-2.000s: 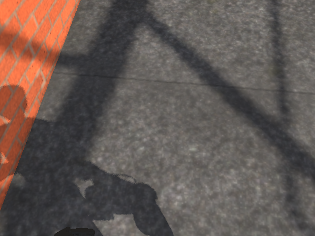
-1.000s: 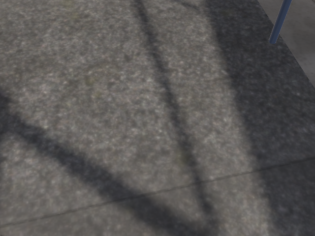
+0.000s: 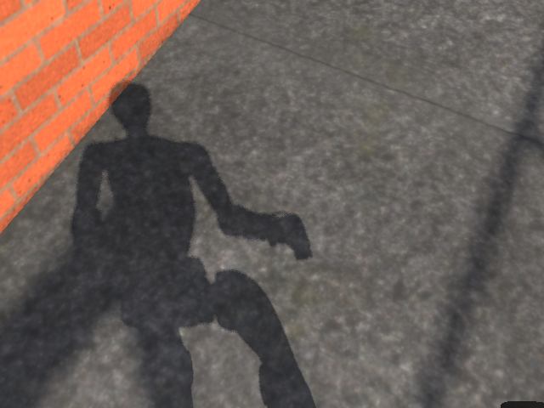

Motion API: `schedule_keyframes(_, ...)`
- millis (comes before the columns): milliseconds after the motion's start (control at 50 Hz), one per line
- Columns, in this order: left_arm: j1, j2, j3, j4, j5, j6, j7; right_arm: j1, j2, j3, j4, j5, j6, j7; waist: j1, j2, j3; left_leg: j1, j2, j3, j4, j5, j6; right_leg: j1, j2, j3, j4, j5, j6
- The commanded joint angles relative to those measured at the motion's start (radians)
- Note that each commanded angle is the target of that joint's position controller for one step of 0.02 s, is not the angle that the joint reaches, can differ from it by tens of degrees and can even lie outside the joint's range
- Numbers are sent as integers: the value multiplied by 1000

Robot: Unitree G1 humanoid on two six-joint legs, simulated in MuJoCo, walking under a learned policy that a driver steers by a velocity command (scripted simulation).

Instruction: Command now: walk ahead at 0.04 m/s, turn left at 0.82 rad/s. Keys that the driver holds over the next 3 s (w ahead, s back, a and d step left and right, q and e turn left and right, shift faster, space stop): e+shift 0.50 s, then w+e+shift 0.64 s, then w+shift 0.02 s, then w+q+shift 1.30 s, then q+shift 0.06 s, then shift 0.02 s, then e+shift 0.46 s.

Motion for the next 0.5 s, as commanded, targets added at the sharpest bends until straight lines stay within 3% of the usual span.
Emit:
schedule_keyframes(20, -62, 147, 44, -58, -13, -14, -6, 179, -87, -35, 1, -2, 9, 12, -73, -140, -228, 322, -34, 67, -237, 82, 56, 26, -207, 122, -67, 43, -130)
schedule_keyframes(40, -30, 103, 32, -39, -15, -10, -7, 238, -93, -46, 36, -11, 15, 9, -88, -60, -210, 433, -80, 62, -312, 51, 85, -67, -150, 74, 59, -60, -85)
schedule_keyframes(60, -14, 30, 13, -28, 2, -4, -19, 283, -105, -51, 50, -22, 11, 4, -98, 141, -142, 534, 11, -99, -398, 64, 139, -288, -56, -45, 350, -221, -1)
schedule_keyframes(80, 20, -28, -6, -55, 33, -3, -32, 219, -174, -41, -11, -35, 0, -5, -24, 376, -132, 523, 268, -390, -416, 390, 238, -501, 21, -59, 673, -437, 57)
schedule_keyframes(100, -19, 64, 14, -68, 8, -4, -21, 166, -185, -43, -51, -73, -11, -3, -83, 283, -222, 373, 371, -471, -534, 288, 356, -447, 2, 55, 786, -384, 77)
schedule_keyframes(120, -56, 80, 16, -59, -21, 2, -9, 112, -138, -32, -39, -82, -22, -3, -76, 215, -150, 277, 296, -422, -577, 57, 310, -430, -13, 77, 855, -326, 75)
schedule_keyframes(140, -14, 56, 11, -25, -26, 12, -1, 62, -80, -12, -15, -71, -30, -7, -46, 199, -114, 246, 238, -346, -563, -17, 254, -440, -11, 95, 908, -266, 75)
schedule_keyframes(160, 27, 51, 10, 14, -22, 23, 9, 34, -28, 11, -11, -69, -38, -13, -37, 177, -105, 202, 213, -264, -548, 21, 232, -399, 7, 128, 973, -213, 85)
schedule_keyframes(180, 78, 72, 19, 27, -18, 27, 11, -4, -19, 19, -12, -68, -45, -25, -6, 169, -101, 180, 203, -189, -531, 100, 229, -355, 33, 144, 1007, -145, 103)
schedule_keyframes(220, 60, 117, 33, -5, -17, 25, 18, -10, -30, 16, -12, -65, -49, -54, -16, 131, -102, 229, 227, -164, -532, 144, 235, -393, 57, 141, 1094, -77, 120)
schedule_keyframes(280, 35, 90, 20, -63, -10, 31, 10, 39, -17, 18, 4, -50, -44, -89, -45, 82, -116, 396, 283, -132, -524, 237, 255, -494, 46, 163, 1082, -66, 142)
schedule_keyframes(340, 23, 46, 2, -113, -4, 39, -10, 42, -24, 4, 13, -50, -40, -107, -48, 98, -130, 466, 284, -54, -524, 282, 248, -490, -7, 131, 902, -69, 160)
schedule_keyframes(420, -4, -17, -25, -167, -5, 41, -53, 21, -70, -34, 33, -41, -35, -99, -54, 152, -144, 405, 278, 62, -526, 273, 232, -279, -77, 52, 551, -162, 121)
schedule_keyframes(460, 11, 5, -17, -170, -9, 43, -73, 23, -94, -51, 53, -31, -35, -82, -54, 158, -138, 359, 285, 101, -515, 270, 231, -153, -62, -18, 420, -231, 87)
schedule_keyframes(500, 57, 34, -1, -155, -13, 45, -83, 6, -101, -61, 72, -15, -36, -68, -30, 154, -131, 339, 299, 120, -472, 264, 206, -62, -36, -68, 287, -159, 50)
